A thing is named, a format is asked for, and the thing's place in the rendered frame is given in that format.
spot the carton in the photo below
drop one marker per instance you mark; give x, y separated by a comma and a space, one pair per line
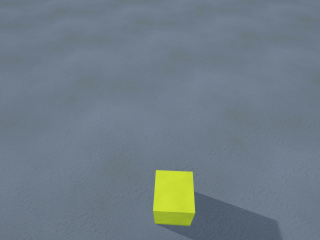
174, 202

